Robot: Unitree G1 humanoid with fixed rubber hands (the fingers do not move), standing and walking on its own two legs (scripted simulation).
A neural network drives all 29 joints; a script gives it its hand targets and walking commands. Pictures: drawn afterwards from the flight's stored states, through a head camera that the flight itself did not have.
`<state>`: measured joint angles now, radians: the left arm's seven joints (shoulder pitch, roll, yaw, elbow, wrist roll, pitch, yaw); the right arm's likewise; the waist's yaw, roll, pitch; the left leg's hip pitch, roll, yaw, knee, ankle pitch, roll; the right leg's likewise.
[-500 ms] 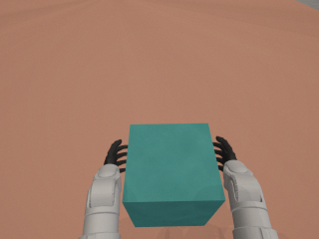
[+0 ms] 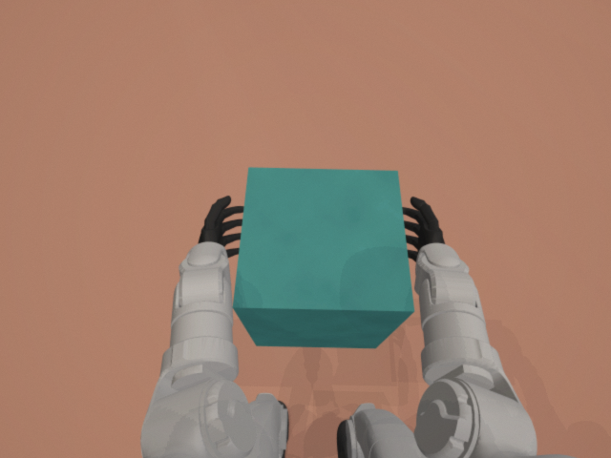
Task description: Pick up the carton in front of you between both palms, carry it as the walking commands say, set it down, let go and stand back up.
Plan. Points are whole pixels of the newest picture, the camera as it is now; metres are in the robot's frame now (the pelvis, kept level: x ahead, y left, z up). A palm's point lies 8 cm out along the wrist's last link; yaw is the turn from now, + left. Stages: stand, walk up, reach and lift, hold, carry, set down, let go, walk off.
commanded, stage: set down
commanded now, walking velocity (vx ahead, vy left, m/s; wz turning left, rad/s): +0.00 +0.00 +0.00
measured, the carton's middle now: (319, 268) +0.37 +0.01 -0.09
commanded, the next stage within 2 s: none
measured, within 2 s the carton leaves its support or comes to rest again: rests again in 2.00 s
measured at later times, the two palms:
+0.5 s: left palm (220, 274) +0.41 +0.19 -0.21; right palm (375, 268) +0.42 -0.11 -0.20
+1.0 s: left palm (222, 290) +0.44 +0.22 -0.37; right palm (349, 280) +0.46 -0.08 -0.36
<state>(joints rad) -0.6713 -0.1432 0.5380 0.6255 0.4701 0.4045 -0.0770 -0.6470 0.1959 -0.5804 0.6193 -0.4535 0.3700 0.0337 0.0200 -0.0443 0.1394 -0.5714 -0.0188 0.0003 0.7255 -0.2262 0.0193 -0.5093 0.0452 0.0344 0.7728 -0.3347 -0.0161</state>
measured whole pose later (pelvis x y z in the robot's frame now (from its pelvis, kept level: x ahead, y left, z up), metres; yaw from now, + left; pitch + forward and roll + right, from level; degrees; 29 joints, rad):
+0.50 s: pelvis -0.01 +0.01 -0.13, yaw -2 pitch +38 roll -2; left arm -0.75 -0.02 0.41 0.63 0.22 0.22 -0.01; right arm -0.74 0.13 -0.44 0.62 -0.19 0.18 -0.09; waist 0.04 -0.06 -0.18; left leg -1.61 -0.01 -0.01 1.34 -0.40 0.02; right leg -1.53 0.07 0.00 1.37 -0.51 0.00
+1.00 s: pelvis -0.04 +0.00 -0.26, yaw -3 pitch +44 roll -3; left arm -1.07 0.10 0.44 0.71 0.19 0.26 -0.01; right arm -1.07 0.04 -0.43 0.71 -0.14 0.23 -0.14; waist 0.09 -0.08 -0.04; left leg -2.10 0.00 -0.02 1.78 -0.44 0.02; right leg -2.01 0.12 -0.01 1.83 -0.59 0.01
